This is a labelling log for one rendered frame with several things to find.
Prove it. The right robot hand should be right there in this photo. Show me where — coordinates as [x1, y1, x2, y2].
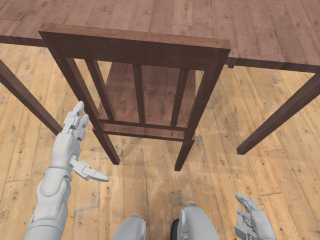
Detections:
[234, 192, 277, 240]

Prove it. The left robot hand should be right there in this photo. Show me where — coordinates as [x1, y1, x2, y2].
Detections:
[50, 101, 109, 182]

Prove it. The robot left forearm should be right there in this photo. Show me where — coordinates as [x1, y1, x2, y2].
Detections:
[23, 167, 73, 240]

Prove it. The chair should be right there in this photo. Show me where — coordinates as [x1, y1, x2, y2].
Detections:
[38, 22, 231, 172]

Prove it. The right robot foot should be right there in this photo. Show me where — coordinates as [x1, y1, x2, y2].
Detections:
[170, 219, 180, 240]

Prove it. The robot right shin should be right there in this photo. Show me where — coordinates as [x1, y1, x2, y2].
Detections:
[177, 202, 197, 240]

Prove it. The table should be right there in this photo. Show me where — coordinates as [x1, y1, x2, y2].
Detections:
[0, 0, 320, 155]

